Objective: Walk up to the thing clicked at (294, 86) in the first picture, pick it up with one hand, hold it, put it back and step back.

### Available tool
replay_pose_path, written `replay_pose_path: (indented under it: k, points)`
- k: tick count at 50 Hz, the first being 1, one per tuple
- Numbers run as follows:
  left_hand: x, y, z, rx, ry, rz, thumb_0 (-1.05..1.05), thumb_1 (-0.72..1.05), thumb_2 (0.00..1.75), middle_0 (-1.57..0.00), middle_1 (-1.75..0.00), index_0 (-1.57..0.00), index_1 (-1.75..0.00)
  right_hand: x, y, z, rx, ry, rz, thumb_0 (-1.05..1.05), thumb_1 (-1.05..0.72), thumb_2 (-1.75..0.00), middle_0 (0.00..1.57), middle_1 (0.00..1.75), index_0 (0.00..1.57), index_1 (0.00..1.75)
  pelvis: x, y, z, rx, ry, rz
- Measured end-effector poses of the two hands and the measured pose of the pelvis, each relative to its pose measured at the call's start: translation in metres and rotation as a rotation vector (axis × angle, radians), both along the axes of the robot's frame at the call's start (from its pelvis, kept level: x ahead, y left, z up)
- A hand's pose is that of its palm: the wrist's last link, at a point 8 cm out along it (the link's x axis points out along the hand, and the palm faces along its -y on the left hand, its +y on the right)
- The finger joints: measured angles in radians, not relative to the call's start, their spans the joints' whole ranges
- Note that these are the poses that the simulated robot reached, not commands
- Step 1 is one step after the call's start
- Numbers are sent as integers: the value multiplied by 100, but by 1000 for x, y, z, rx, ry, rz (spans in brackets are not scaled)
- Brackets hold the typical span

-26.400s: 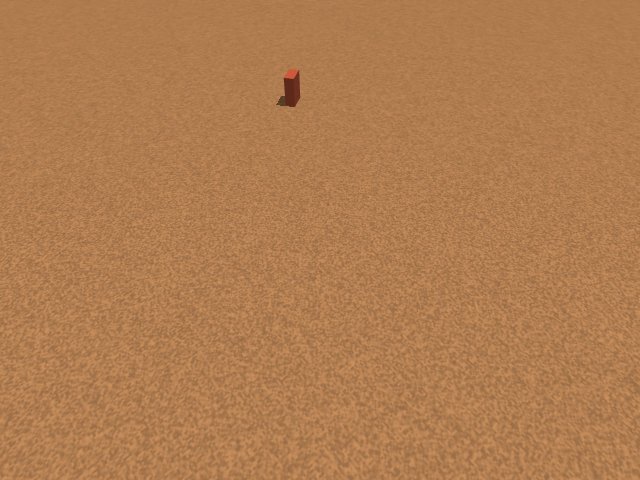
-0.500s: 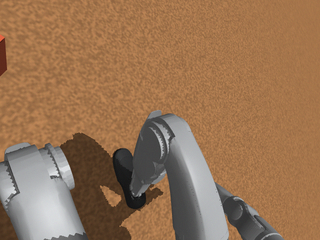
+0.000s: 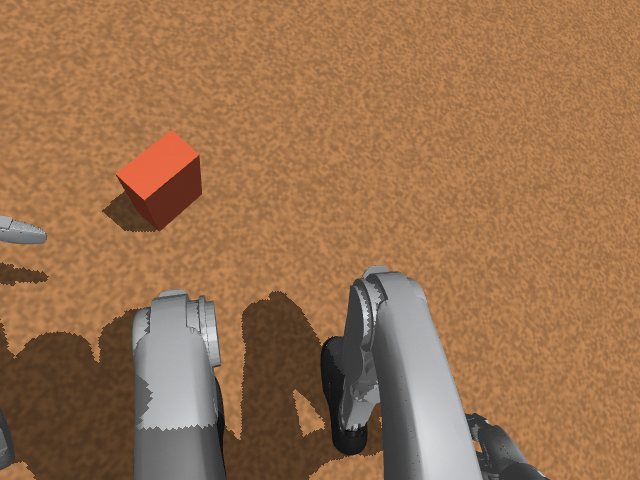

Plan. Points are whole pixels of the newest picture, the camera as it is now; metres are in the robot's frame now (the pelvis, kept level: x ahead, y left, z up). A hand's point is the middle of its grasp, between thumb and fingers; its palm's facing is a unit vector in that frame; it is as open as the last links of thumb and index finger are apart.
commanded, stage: home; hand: left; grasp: from the side
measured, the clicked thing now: (165, 185) +0.53 +0.19 -0.28
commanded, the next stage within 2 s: none
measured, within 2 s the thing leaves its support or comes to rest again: neither
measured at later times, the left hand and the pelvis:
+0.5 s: hand out of the picture +0.31 +0.26 +0.11, palm faces +0.20 -0.90 -0.39, open 17.3 cm; pelvis +0.04 -0.02 +0.22, yaw +6 degrees
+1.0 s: hand out of the picture +0.24 +0.20 +0.29, palm faces +0.22 -0.92 -0.31, open 17.6 cm; pelvis +0.09 -0.01 +0.35, yaw +7 degrees
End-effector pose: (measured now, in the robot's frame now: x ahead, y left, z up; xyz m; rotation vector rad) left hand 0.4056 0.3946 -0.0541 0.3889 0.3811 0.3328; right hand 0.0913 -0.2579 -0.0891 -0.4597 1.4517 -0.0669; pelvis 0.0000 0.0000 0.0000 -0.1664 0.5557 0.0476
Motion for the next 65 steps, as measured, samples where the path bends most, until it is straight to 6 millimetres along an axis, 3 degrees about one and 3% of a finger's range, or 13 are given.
replay_pose_path:
  k: [4, 8, 16, 21, 29, 39, 45, 50, 58, 65]
  points:
    - [-29, -13, 31, 23, 79, -7, -1, -47, 10, -6, -8, -7, -7, 22, 2, 13, 46, -61, -32, 0, -90, -90, 21, 31, 21, 30, 2, -2, 29, 28, 27, 7]
    - [-56, -35, 61, 9, 144, -12, -1, -46, 10, -6, -7, -7, -7, 52, 5, 40, 78, -153, -41, 0, -90, -90, 21, 31, 21, 30, 5, -6, 63, 52, 31, 10]
    - [-94, -67, 127, -45, 231, 41, -1, -47, 10, -6, -7, -7, -6, 115, 8, 123, 90, -368, -18, 0, -90, -90, 21, 31, 21, 30, 19, -14, 139, 88, 2, 24]
    - [-108, -80, 169, -80, 271, 82, -1, -49, 8, -6, -7, -7, -6, 141, 7, 177, 84, -467, -9, 0, -90, -90, 21, 31, 21, 30, 32, -16, 183, 102, -35, 34]
    - [-129, -105, 231, -141, 324, 111, -1, -52, 6, -6, -6, -6, -5, 150, 7, 248, 81, -532, -18, 0, -90, -90, 21, 31, 21, 30, 52, -16, 247, 118, -120, 48]
    - [-161, -134, 306, -179, 365, 118, -1, -56, 4, -5, -5, -6, -5, 144, 18, 316, 97, -593, -60, 0, -90, -90, 21, 31, 21, 30, 74, -13, 311, 135, -254, 62]
    - [-177, -148, 351, -191, 334, 109, -1, -56, 4, -5, -5, -6, -5, 152, 26, 348, 113, -676, -72, 1, -90, -90, 21, 31, 21, 30, 85, -9, 337, 144, -325, 67]
    - [-189, -155, 375, -203, 305, 105, -1, -57, 3, -5, -5, -6, -4, 168, 33, 367, 128, -759, -55, 1, -90, -90, 21, 31, 21, 30, 90, -7, 347, 149, -369, 72]
    - [-203, -157, 382, -224, 311, 125, -1, -57, 4, -5, -5, -6, -5, 189, 39, 385, 140, -840, 6, 1, -90, -90, 21, 31, 21, 30, 90, -7, 353, 156, -402, 82]
    - [-203, -156, 380, -233, 318, 132, -1, -56, 4, -5, -6, -6, -5, 189, 38, 387, 132, -839, 28, 1, -90, -90, 21, 31, 21, 30, 89, -9, 355, 157, -415, 87]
